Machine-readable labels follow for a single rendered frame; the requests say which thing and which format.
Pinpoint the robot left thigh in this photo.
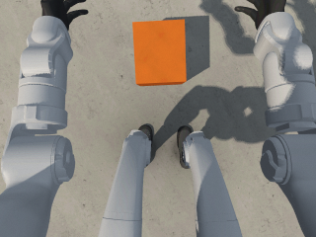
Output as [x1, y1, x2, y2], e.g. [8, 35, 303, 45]
[98, 135, 152, 237]

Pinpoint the left robot forearm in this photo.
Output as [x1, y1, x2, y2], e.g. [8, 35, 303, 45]
[1, 16, 73, 183]

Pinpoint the robot thigh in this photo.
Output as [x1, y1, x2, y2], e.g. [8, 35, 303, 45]
[98, 135, 152, 237]
[183, 136, 243, 237]

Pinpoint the carton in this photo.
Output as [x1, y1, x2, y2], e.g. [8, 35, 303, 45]
[132, 19, 187, 87]

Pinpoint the left robot upper arm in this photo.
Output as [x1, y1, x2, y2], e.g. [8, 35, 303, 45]
[0, 135, 76, 237]

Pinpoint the robot left hand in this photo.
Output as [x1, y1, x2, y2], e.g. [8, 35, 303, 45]
[40, 0, 89, 31]

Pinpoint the right robot forearm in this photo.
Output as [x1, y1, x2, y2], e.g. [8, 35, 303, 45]
[253, 12, 316, 134]

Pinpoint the right robot upper arm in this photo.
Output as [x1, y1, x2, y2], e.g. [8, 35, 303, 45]
[260, 133, 316, 237]

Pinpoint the robot right thigh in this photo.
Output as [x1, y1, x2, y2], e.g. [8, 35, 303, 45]
[183, 136, 243, 237]

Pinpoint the robot right hand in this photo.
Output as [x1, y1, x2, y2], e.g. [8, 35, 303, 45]
[234, 0, 286, 30]

